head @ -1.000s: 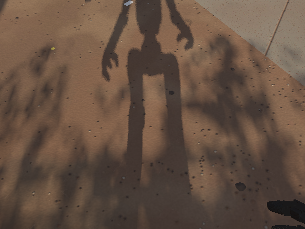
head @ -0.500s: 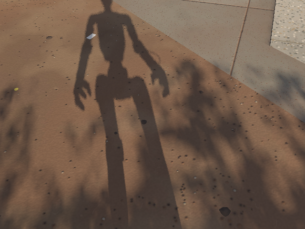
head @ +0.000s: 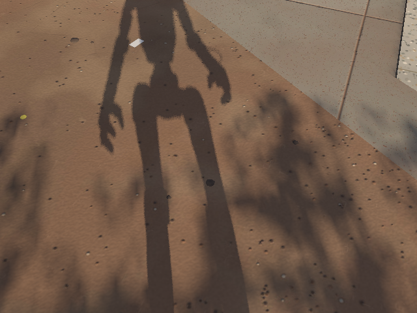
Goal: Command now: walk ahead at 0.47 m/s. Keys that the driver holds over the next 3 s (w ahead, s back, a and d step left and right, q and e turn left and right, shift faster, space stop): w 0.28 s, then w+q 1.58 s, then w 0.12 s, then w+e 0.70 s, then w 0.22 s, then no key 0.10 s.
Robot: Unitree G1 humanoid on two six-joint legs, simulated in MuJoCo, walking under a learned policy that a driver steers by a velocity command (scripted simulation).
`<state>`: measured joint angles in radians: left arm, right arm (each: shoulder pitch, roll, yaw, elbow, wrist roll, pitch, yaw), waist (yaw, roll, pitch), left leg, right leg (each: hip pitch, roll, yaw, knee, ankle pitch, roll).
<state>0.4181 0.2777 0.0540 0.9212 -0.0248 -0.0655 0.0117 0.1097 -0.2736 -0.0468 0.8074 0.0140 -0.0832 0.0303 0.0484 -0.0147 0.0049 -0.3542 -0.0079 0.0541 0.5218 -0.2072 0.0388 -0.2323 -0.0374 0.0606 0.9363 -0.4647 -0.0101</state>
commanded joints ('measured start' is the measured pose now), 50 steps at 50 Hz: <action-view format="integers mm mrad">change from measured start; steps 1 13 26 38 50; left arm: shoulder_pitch -101 -404 -159 -222 -148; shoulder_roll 133 25 105 146 73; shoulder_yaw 30 -3 29 49 11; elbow -108 -207 -152 -89 -154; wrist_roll -11 11 25 35 21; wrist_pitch -49 -35 -46 -53 -45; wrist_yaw -3 -34 -25 -1 -11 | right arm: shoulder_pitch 164 259 224 33 321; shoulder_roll -135 -155 -144 -42 -310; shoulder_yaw -32 -29 -27 -23 -116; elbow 4 69 24 -67 -110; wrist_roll -7 1 35 6 11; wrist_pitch -2 -4 1 52 52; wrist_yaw -4 -33 -43 -6 -3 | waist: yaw -104 -112 30 -15 -142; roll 120 65 -58 -12 221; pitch -24 89 -118 71 -369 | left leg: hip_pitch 420 243 -336 -275 755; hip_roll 303 191 93 146 351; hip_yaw -462 -107 -165 -84 -926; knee -325 -436 738 256 -220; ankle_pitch -206 250 -184 255 -252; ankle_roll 171 154 6 -29 414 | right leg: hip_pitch -541 -391 332 111 -492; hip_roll -77 -49 -296 -203 87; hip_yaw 16 -69 337 -187 -22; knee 272 -340 -669 -841 460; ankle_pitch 123 604 216 489 -159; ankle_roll -39 9 -181 -161 40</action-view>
